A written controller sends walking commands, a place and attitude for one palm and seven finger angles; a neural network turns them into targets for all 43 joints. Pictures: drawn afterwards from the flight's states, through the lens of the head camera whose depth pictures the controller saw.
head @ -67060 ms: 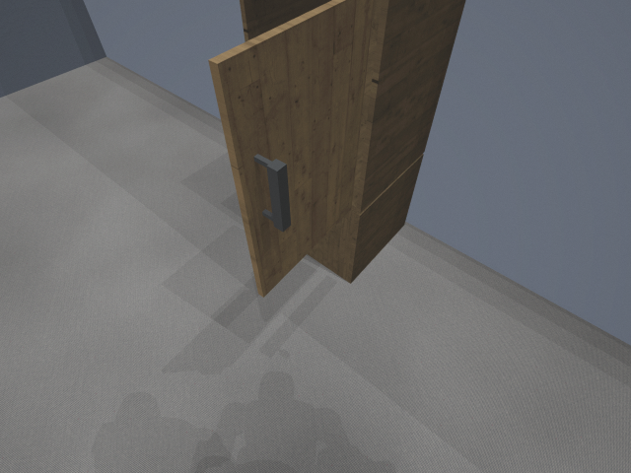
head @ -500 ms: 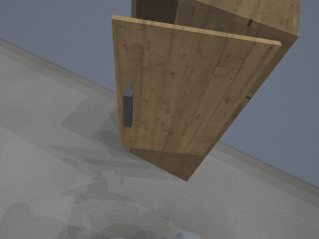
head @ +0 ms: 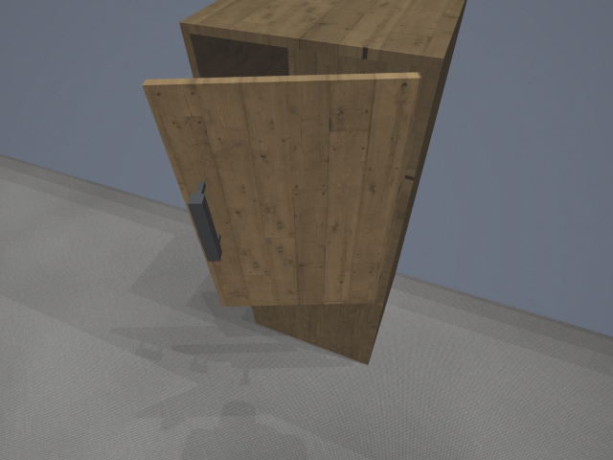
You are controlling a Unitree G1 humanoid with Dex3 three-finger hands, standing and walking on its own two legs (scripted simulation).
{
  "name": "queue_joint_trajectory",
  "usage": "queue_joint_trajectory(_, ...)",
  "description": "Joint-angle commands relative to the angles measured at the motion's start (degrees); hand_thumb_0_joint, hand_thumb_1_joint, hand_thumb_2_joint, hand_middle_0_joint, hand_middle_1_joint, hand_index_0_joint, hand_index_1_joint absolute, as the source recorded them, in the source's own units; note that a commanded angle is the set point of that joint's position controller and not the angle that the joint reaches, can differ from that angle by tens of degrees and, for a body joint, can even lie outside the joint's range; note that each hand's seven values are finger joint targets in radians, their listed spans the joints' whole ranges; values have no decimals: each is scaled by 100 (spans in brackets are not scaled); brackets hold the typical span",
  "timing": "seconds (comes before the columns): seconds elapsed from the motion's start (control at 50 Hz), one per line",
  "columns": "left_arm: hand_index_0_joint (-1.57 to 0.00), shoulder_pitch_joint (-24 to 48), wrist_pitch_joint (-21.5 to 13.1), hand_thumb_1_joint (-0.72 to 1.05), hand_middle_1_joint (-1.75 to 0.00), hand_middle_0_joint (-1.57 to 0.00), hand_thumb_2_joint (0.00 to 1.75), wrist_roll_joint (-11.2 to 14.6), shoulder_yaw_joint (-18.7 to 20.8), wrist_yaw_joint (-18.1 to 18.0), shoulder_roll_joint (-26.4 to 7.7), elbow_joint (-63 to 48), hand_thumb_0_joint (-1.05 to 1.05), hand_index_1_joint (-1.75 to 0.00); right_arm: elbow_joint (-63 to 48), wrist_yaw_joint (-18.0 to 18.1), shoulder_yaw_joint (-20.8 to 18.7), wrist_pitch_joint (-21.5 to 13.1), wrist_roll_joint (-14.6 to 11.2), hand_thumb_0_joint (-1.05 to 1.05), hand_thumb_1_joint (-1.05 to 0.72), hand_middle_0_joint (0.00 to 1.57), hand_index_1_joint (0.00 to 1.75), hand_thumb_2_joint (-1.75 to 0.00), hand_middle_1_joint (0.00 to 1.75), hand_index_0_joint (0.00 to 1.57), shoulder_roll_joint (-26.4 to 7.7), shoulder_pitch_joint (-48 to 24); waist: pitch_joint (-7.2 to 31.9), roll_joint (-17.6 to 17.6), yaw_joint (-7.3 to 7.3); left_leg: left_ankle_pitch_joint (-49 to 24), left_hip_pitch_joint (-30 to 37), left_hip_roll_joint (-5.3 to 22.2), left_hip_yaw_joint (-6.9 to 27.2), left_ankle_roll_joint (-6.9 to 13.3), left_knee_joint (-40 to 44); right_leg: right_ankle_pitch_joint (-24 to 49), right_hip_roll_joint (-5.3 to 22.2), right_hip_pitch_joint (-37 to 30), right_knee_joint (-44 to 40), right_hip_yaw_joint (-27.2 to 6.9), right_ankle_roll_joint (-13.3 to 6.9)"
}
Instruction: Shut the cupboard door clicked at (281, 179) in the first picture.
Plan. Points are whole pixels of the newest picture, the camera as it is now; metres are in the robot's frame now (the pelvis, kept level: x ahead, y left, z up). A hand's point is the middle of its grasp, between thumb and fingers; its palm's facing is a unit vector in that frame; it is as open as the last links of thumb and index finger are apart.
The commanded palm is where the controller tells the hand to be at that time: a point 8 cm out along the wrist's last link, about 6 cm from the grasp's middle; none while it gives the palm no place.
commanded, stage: come to a stop and stand still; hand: left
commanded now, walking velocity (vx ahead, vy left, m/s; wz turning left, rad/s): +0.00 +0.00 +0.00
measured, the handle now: (208, 222) +0.52 +0.20 -0.01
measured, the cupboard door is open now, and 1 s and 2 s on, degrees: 23 23 23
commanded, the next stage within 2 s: look again from close up in 0.16 s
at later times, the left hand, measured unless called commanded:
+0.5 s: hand out of the picture +0.02 +0.22 -0.20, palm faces +0.01 -0.98 -0.18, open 7.4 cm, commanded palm none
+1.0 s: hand (139, 440) +0.18 +0.25 -0.10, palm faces +0.24 -0.93 -0.29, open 7.3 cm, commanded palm +0.13 +0.29 -0.08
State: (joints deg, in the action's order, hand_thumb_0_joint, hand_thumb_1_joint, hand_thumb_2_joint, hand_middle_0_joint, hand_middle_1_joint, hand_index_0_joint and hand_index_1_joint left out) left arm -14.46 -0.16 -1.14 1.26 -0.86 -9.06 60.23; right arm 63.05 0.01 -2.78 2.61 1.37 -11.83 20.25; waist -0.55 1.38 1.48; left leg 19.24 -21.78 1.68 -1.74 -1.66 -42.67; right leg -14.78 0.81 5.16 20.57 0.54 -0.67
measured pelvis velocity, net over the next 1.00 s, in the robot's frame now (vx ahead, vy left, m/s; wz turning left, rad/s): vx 0.02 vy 0.02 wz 0.04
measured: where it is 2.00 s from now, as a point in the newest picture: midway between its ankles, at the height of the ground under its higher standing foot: outside the picture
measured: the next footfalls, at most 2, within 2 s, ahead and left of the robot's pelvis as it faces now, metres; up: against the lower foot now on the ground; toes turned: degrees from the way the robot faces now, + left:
left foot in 0.20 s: +0.08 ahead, +0.14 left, +0.00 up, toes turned -1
right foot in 1.06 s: +0.06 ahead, -0.07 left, +0.00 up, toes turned +0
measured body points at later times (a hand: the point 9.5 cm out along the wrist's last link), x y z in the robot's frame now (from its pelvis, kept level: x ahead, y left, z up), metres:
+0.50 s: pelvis +0.03 +0.05 -0.02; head +0.06 +0.06 +0.43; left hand +0.02 +0.27 -0.18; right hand +0.10 -0.18 -0.17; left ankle +0.03 +0.13 -0.75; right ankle -0.04 -0.11 -0.75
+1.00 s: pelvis +0.02 +0.02 -0.03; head +0.04 +0.03 +0.42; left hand +0.16 +0.30 -0.08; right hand +0.08 -0.22 -0.15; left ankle +0.03 +0.13 -0.75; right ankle -0.05 -0.09 -0.69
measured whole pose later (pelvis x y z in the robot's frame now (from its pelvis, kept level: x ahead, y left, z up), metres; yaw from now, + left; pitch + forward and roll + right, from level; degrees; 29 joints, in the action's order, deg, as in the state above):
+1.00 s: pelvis +0.02 +0.02 -0.03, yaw +3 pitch +0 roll +2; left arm -21.8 -0.8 5.0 4.9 -7.5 -14.5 16.3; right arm 51.4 4.2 0.3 -12.6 -4.0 -11.3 18.2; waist -3.4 -2.4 1.7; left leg 18.0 -18.9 -2.3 -2.5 1.3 -37.0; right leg -21.5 3.6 22.2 62.1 2.0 0.5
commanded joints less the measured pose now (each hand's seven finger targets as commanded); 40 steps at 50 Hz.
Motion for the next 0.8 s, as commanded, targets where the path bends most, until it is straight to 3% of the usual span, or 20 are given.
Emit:
queue_joint_trajectory(0.0,-20,-275,-172,90,-30,-20,90,7,180,-86,-864,-180,0,-30,-343,18,-52,-180,-24,0,-90,20,30,-90,30,20,-301,-19,-598,-1121,-162,13,-565,84,38,-80,-284,1419,1429,66,-795,-894,-785)
queue_joint_trajectory(0.08,-20,-406,-150,90,-30,-20,90,-5,165,-122,-813,-61,0,-30,-427,64,8,-217,-72,0,-90,20,30,-90,30,20,-200,-296,-318,-1317,-246,71,87,40,-41,-54,706,2150,1383,38,-395,-832,-838)
queue_joint_trajectory(0.12,-20,-315,-129,90,-30,-20,90,19,149,-131,-772,9,0,-30,-274,99,43,-268,-85,0,-90,20,30,-90,30,20,-135,-124,-215,-1260,-113,-801,1032,-56,-120,-29,1703,2008,1157,436,-38,-637,-600)
queue_joint_trajectory(0.14,-20,-334,-114,90,-30,-20,90,52,123,-131,-666,34,0,-30,-194,120,75,-333,-83,0,-90,20,30,-90,30,20,-173,0,-83,-873,-73,-1453,1537,10,63,33,2151,1834,930,647,235,-565,-425)
queue_joint_trajectory(0.16,-20,-530,-100,90,-30,-20,90,78,77,-121,-523,80,0,-30,-130,154,70,-424,-67,0,-90,20,30,-90,30,20,-352,69,172,-300,-143,-2602,1950,390,373,189,1976,1585,606,772,461,-398,-206)
queue_joint_trajectory(0.18,-20,-677,-75,90,-30,-20,90,85,56,-147,-383,125,0,-30,-79,202,55,-455,-55,0,-90,20,30,-90,30,20,-518,128,401,96,-178,-3482,2024,773,598,405,1720,1019,448,629,485,-256,-97)
queue_joint_trajectory(0.2,-20,-664,-33,90,-30,-20,90,63,40,-183,-329,153,0,-30,-67,237,52,-406,-54,0,-90,20,30,-90,30,20,-560,39,193,-1,-185,-3274,1748,838,556,472,1723,450,366,531,279,-242,-80)
queue_joint_trajectory(0.22,-20,-704,3,90,-30,-20,90,36,27,-176,-317,204,0,-30,-57,260,75,-397,-73,0,-90,20,30,-90,30,20,-477,-130,26,68,-216,-3297,1677,759,522,477,1735,592,376,577,180,-278,-64)
queue_joint_trajectory(0.24,-20,-1366,-265,90,-30,-20,90,-7,-24,-357,-517,421,0,-30,-539,139,167,-456,-149,0,-90,20,30,-90,30,20,-406,-1019,-290,-184,-547,-2198,926,477,252,308,428,2689,858,654,-396,-891,120)
queue_joint_trajectory(0.26,-20,-830,-312,90,-30,-20,90,8,-36,-287,-908,81,0,-30,-769,56,156,-348,-113,0,-90,20,30,-90,30,20,-98,-723,-411,-528,-67,64,538,105,72,192,665,1394,1213,910,-444,-1146,-257)
queue_joint_trajectory(0.28,-20,-588,-295,90,-30,-20,90,-9,-48,-230,-856,8,0,-30,-687,53,135,-312,-60,0,-90,20,30,-90,30,20,-84,-691,-577,200,-28,-15,785,68,12,170,862,652,1107,1255,-307,-1072,-450)
queue_joint_trajectory(0.3,-20,-428,-294,90,-30,-20,90,-10,-52,-228,-826,-16,0,-30,-604,37,148,-332,-53,0,-90,20,30,-90,30,20,-124,-388,-493,356,150,-588,870,181,131,207,1144,320,756,1262,4,-725,-433)
queue_joint_trajectory(0.32,-20,-526,-290,90,-30,-20,90,-33,-36,-236,-700,-65,0,-30,-563,33,139,-399,-31,0,-90,20,30,-90,30,20,-194,-218,-349,953,41,-1543,924,295,331,292,1274,681,488,1058,460,-420,-313)
queue_joint_trajectory(0.34,-20,-736,-253,90,-30,-20,90,-18,-38,-231,-704,-51,0,-30,-624,53,137,-438,-53,0,-90,20,30,-90,30,20,-336,-182,105,1065,-28,-2250,1072,497,545,424,1342,395,281,780,753,-198,-222)
queue_joint_trajectory(0.38,-20,-903,-170,90,-30,-20,90,-5,-80,-230,-490,35,0,-30,-706,125,118,-468,-65,0,-90,20,30,-90,30,20,-577,-279,366,1161,-136,-3003,1310,835,918,658,1654,-478,31,742,1117,136,-82)
queue_joint_trajectory(0.44,-20,-879,-125,90,-30,-20,90,2,-119,-224,-408,44,0,-30,-817,185,136,-464,-66,0,-90,20,30,-90,30,20,-571,-480,209,578,-237,-3223,1224,818,874,741,1647,-360,92,767,1027,94,-63)
queue_joint_trajectory(0.5,-20,-741,-118,90,-30,-20,90,12,-130,-216,-513,22,0,-30,-833,166,141,-440,-75,0,-90,20,30,-90,30,20,-516,-609,21,-108,-207,-2357,1150,541,635,562,1631,311,298,800,692,-186,-86)
queue_joint_trajectory(0.56,-20,-595,-91,90,-30,-20,90,9,-95,-222,-653,-67,0,-30,-778,155,118,-450,-59,0,-90,20,30,-90,30,20,-573,-570,126,-216,-176,-2532,1282,493,549,523,1686,627,350,710,815,-154,-26)
queue_joint_trajectory(0.62,-20,-545,-62,90,-30,-20,90,10,-69,-220,-732,-122,0,-30,-731,156,120,-461,-52,0,-90,20,30,-90,30,20,-591,-652,145,-68,-227,-2647,1334,490,526,550,1780,606,365,653,823,-128,8)
queue_joint_trajectory(0.78,-20,-320,-25,90,-30,-20,90,15,-47,-195,-981,-184,0,-30,-644,136,137,-434,-50,0,-90,20,30,-90,30,20,-672,-750,157,-87,-215,-2254,1351,437,426,506,1879,709,452,617,661,-225,14)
